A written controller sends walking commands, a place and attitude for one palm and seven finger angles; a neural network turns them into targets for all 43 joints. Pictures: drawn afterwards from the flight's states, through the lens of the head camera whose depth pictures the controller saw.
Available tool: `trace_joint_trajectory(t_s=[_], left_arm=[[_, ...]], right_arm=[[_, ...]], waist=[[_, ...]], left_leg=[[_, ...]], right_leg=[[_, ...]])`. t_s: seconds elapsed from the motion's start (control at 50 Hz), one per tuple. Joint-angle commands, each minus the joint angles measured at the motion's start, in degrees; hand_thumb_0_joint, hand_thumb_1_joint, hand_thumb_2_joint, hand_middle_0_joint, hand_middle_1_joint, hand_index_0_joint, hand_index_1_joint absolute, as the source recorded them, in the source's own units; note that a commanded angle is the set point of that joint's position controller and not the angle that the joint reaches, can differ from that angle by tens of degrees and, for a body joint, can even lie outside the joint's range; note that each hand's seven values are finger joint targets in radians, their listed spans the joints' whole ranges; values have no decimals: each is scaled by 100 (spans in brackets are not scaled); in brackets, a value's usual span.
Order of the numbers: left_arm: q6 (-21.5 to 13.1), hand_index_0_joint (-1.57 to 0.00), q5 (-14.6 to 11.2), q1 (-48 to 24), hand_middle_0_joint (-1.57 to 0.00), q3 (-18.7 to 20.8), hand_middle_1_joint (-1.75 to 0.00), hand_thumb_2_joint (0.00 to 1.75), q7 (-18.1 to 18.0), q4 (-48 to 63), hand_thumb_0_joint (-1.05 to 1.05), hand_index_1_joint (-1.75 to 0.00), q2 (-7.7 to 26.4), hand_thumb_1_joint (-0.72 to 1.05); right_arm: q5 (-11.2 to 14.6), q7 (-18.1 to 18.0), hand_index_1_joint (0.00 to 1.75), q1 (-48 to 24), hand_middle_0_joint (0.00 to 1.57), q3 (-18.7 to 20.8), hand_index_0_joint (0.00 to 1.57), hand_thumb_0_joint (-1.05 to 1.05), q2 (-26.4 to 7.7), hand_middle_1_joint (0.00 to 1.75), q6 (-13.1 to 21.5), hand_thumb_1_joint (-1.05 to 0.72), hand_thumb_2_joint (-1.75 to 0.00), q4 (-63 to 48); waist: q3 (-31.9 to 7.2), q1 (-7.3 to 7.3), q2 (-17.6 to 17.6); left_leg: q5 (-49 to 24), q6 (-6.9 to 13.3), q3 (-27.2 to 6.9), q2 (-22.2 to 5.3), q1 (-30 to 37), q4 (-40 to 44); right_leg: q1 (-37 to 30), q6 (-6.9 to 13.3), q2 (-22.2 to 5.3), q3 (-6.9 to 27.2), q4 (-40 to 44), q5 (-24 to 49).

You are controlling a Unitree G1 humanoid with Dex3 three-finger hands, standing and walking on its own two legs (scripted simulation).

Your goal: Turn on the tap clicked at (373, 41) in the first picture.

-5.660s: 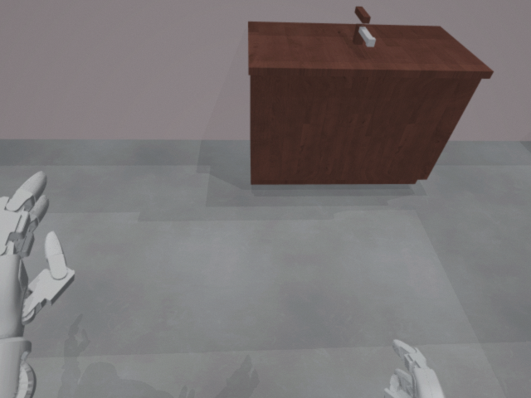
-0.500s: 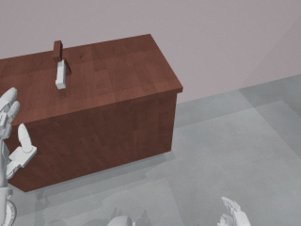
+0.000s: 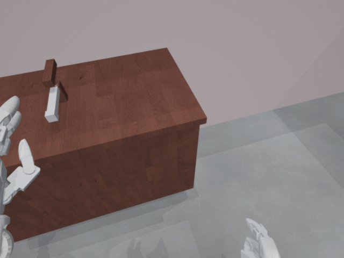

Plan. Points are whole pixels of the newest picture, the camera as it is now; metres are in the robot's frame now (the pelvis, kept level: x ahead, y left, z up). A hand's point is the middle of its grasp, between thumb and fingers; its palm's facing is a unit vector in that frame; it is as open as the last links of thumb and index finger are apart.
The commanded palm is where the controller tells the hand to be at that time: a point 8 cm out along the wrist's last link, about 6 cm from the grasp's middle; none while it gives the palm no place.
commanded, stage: take the last steps up to it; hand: left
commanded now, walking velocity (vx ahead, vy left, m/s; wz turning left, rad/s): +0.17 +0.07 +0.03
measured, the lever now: (51, 115) +0.49 +0.41 +0.02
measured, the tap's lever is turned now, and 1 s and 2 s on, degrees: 0 0 0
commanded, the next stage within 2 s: come to a stop and stand still in 0.20 s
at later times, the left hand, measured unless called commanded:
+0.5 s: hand (51, 135) +0.28 +0.23 +0.19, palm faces +0.39 -0.82 -0.42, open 7.5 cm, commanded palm +0.22 +0.28 +0.19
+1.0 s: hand (18, 128) +0.27 +0.27 +0.22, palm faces +0.49 -0.79 -0.36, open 7.5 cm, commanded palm +0.19 +0.27 +0.19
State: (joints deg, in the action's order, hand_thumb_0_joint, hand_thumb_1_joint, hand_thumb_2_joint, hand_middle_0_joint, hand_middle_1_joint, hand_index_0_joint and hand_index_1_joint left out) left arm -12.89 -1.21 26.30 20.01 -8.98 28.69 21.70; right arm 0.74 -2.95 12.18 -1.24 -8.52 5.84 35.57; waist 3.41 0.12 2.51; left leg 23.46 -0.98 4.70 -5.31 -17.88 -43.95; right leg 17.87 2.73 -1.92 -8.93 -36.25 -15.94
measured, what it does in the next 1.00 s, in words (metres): steps on the spot: left foot, then left foot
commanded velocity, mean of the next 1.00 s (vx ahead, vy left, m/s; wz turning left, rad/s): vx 0.00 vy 0.03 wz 0.01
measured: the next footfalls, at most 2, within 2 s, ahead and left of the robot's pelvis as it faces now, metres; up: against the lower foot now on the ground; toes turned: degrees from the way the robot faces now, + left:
left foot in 0.28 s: +0.13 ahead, +0.13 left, +0.00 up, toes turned +7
left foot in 0.80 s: +0.10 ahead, +0.10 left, +0.00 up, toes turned +0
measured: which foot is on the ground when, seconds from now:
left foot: up 0.00-0.26, down 0.28-0.56, up 0.58-0.78, down 0.80-1.00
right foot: down 0.00-1.00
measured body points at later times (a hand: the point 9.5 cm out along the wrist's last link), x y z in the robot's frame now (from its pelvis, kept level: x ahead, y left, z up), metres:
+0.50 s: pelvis +0.06 +0.00 +0.01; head +0.08 +0.00 +0.46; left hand +0.25 +0.28 +0.21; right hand +0.24 -0.22 -0.07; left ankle +0.09 +0.12 -0.72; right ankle +0.08 -0.10 -0.72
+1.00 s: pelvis +0.02 +0.00 +0.01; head +0.05 +0.01 +0.46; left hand +0.24 +0.31 +0.24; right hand +0.19 -0.24 -0.06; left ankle +0.06 +0.10 -0.72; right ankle +0.08 -0.10 -0.72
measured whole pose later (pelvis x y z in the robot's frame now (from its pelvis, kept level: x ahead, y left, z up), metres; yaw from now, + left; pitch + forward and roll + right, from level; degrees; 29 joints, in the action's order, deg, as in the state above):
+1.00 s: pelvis +0.02 +0.00 +0.01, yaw -2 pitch -1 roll -1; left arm -15.8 -4.3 12.8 27.0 -8.0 20.1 26.8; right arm 0.8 -0.6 13.1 -1.5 -14.0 8.1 32.3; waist 4.3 2.1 -0.4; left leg 15.0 1.0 1.3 -0.6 -17.0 -33.5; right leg 17.7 3.0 1.9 -4.6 -28.6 -9.8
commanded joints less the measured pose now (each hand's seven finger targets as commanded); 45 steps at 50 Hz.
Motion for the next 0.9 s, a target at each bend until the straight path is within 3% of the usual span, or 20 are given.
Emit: trace_joint_trajectory(t_s=[0.0, 0.04, 0.08, 0.2, 0.24, 0.28, 0.3, 0.32, 0.36, 0.4, 0.48, 0.52, 0.56, 0.6, 0.66, 0.74, 0.8, 0.82, 0.84, 0.88], left_arm=[[-288, -20, -93, -497, -20, 901, -30, 90, -92, 744, 0, -30, 1067, 90], [-384, -20, -23, -384, -20, 859, -30, 90, -85, 708, 0, -30, 982, 90], [-423, -20, -5, -266, -20, 775, -30, 90, -95, 813, 0, -30, 883, 90], [-354, -20, -35, -219, -20, 770, -30, 90, -218, 1382, 0, -30, 950, 90], [-366, -20, -47, -416, -20, 703, -30, 90, -200, 1532, 0, -30, 965, 90], [-401, -20, -84, -368, -20, 690, -30, 90, -167, 1164, 0, -30, 879, 90], [-398, -20, -84, -407, -20, 778, -30, 90, -142, 1163, 0, -30, 1028, 90], [-431, -20, -69, -561, -20, 760, -30, 90, -121, 1402, 0, -30, 1061, 90], [-314, -20, -60, -261, -20, 602, -30, 90, -94, 1367, 0, -30, 865, 90], [-202, -20, -101, -57, -20, 548, -30, 90, -77, 1381, 0, -30, 767, 90], [-121, -20, -69, -45, -20, 652, -30, 90, -101, 1212, 0, -30, 847, 90], [-47, -20, -87, -203, -20, 708, -30, 90, -83, 1060, 0, -30, 905, 90], [43, -20, -179, -143, -20, 629, -30, 90, -85, 867, 0, -30, 854, 90], [6, -20, -137, -258, -20, 733, -30, 90, -127, 937, 0, -30, 972, 90], [-25, -20, -64, -153, -20, 742, -30, 90, -165, 1027, 0, -30, 928, 90], [24, -20, -72, 77, -20, 649, -30, 90, -173, 1214, 0, -30, 861, 90], [-8, -20, -105, 186, -20, 600, -30, 90, -159, 1333, 0, -30, 889, 90], [-767, -20, -143, -5551, -20, 2433, -30, 90, -112, 2324, 0, -30, 5085, 90], [-490, -20, -95, -3258, -20, 2019, -30, 90, 10, -147, 0, -30, 2261, 90], [-589, -20, -162, -2254, -20, 1301, -30, 90, 138, -247, 0, -30, 1780, 90]], right_arm=[[-42, -38, 30, -553, 20, 297, 20, 0, -743, 30, 219, -90, -90, -682], [-52, -43, 30, -633, 20, 229, 20, 0, -693, 30, 115, -90, -90, -633], [-73, -49, 30, -610, 20, 249, 20, 0, -716, 30, 79, -90, -90, -717], [-115, -85, 30, -483, 20, 365, 20, 0, -769, 30, 102, -90, -90, -950], [-50, -125, 30, -428, 20, 451, 20, 0, -936, 30, 78, -90, -90, -1016], [-15, -112, 30, -382, 20, 438, 20, 0, -992, 30, 87, -90, -90, -1036], [-99, -131, 30, -471, 20, 398, 20, 0, -941, 30, 115, -90, -90, -997], [-101, -122, 30, -471, 20, 399, 20, 0, -878, 30, 153, -90, -90, -974], [-75, -40, 30, -378, 20, 410, 20, 0, -939, 30, 217, -90, -90, -906], [-48, 17, 30, -330, 20, 388, 20, 0, -963, 30, 283, -90, -90, -915], [-36, -15, 30, -439, 20, 283, 20, 0, -934, 30, 311, -90, -90, -941], [-47, -46, 30, -525, 20, 225, 20, 0, -842, 30, 294, -90, -90, -1008], [-26, -20, 30, -355, 20, 276, 20, 0, -793, 30, 237, -90, -90, -919], [-38, -28, 30, -511, 20, 179, 20, 0, -697, 30, 177, -90, -90, -879], [-69, -107, 30, -660, 20, 108, 20, 0, -660, 30, 86, -90, -90, -908], [-89, -150, 30, -559, 20, 204, 20, 0, -761, 30, -72, -90, -90, -989], [-42, -161, 30, -567, 20, 320, 20, 0, -1020, 30, -69, -90, -90, -1111], [230, -532, 30, 153, 20, -457, 20, 0, -1141, 30, 175, -90, -90, -1619], [158, -315, 30, -310, 20, 26, 20, 0, -564, 30, 390, -90, -90, -1196], [-67, 28, 30, -82, 20, 210, 20, 0, -1104, 30, 503, -90, -90, -1127]], waist=[[-510, 4, -1173], [-694, -18, -844], [-878, -15, -1117], [-1091, 45, -735], [-982, -12, 13], [-922, -15, 1240], [-791, -49, 1539], [-772, -1, 1374], [-899, 6, 837], [-988, -38, 928], [-898, 0, 751], [-898, -24, -211], [-918, -67, -1191], [-1027, -9, -1150], [-1222, 33, -889], [-1309, 5, -735], [-1155, 65, 52], [-65, -289, 543], [-479, 84, 143], [-510, 192, 240]], left_leg=[[219, -53, -549, 126, -2031, -2488], [-11, -69, -389, 48, -1705, -1818], [-258, -22, -112, 105, -1107, -760], [-1170, 88, 432, 482, 445, 1619], [-1507, 338, -254, -84, 1172, 2103], [-2304, 1029, -2110, -1350, 1530, 2606], [-2256, 1288, -2582, -1657, 1382, 2871], [-2789, 1328, -2470, -1624, 1493, 2668], [-3964, 1047, -1467, -1263, 1485, 2283], [-4124, 741, -827, -992, 1232, 2194], [-2775, 333, -429, -772, 367, 1938], [-1308, -12, -74, -171, -63, 1481], [-239, -132, -133, 383, -83, 395], [297, -75, -511, 390, -439, -201], [44, -70, -440, 411, -381, 486], [-1199, -35, -325, 396, 335, 1708], [-2459, 157, -842, -295, 632, 2080], [-316, 285, -753, 54, -893, 2256], [-306, 239, -545, -92, -448, 1838], [-146, 120, -475, 417, -268, 1339]], right_leg=[[-1380, 938, -2093, 3026, 2029, 1133], [-1445, 704, -1753, 1836, 1690, 2490], [-1360, 551, -1543, 1222, 1576, 2857], [-1149, 321, -1208, 1092, 1199, 1332], [-407, 34, -831, 965, 374, 513], [777, -286, 50, 433, -1110, -1692], [1013, -304, -8, 617, -1731, -1902], [1108, -303, -95, 806, -1750, -1708], [713, -361, -50, 711, -1054, -1068], [91, -400, 104, 468, -256, -646], [-1149, -401, 40, 465, 1209, 661], [-1257, -188, -493, 1338, 1345, 2161], [-895, 343, -1342, 2321, 1767, 2884], [-1227, 518, -1620, 2233, 1610, 3588], [-1770, 401, -1382, 1692, 1177, 4526], [-1542, 137, -1051, 1446, 1058, 3443], [-900, -137, -468, 1348, 1136, 1173], [-1039, -577, -4, 997, 1035, -194], [-170, -281, -238, 866, 1109, -1069], [-332, 135, -526, 1874, 1750, -243]])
